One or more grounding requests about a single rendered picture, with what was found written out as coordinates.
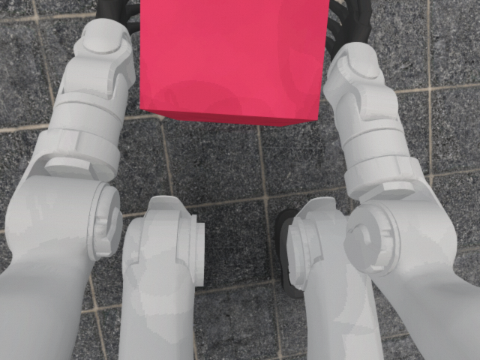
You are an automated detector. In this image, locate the left robot forearm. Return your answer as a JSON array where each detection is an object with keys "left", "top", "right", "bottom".
[{"left": 4, "top": 18, "right": 136, "bottom": 252}]

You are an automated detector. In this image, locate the robot thigh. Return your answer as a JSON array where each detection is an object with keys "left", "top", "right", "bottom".
[
  {"left": 118, "top": 210, "right": 205, "bottom": 360},
  {"left": 286, "top": 209, "right": 384, "bottom": 360}
]

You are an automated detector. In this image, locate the right robot forearm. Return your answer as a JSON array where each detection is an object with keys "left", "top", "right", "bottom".
[{"left": 323, "top": 42, "right": 458, "bottom": 244}]

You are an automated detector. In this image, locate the robot right hand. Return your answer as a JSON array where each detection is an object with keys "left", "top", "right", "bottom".
[{"left": 325, "top": 0, "right": 372, "bottom": 63}]

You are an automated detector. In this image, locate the left robot thigh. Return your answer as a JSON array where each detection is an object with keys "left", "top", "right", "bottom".
[{"left": 118, "top": 210, "right": 205, "bottom": 360}]

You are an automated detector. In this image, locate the robot left hand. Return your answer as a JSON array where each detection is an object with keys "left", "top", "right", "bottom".
[{"left": 95, "top": 0, "right": 140, "bottom": 36}]

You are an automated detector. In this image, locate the right robot thigh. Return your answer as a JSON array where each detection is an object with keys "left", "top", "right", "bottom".
[{"left": 286, "top": 209, "right": 384, "bottom": 360}]

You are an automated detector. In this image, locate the robot right upper arm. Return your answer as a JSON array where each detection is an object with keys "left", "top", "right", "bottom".
[{"left": 343, "top": 200, "right": 480, "bottom": 360}]

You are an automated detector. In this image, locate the carton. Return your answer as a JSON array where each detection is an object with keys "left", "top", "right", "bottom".
[{"left": 139, "top": 0, "right": 329, "bottom": 127}]

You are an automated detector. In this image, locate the robot left upper arm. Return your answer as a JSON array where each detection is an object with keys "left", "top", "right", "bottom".
[{"left": 0, "top": 175, "right": 123, "bottom": 360}]

